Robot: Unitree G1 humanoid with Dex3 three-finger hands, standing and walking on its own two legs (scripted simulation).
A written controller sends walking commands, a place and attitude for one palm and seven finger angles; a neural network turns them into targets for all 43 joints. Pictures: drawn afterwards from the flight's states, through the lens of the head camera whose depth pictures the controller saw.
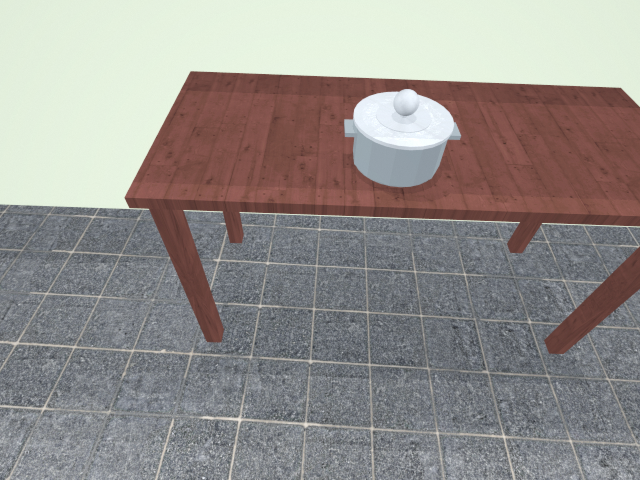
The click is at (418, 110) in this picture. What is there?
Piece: lid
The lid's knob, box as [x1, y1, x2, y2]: [393, 89, 419, 115]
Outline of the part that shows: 404,89 397,93 394,98 393,104 395,110 402,115 408,115 415,111 419,101 418,96 414,91 410,89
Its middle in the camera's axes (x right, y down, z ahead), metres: +0.17 -0.28 +0.79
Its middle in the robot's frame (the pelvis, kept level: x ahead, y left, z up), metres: +0.79 -0.13 +0.07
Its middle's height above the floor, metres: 0.84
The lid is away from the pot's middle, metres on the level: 0.00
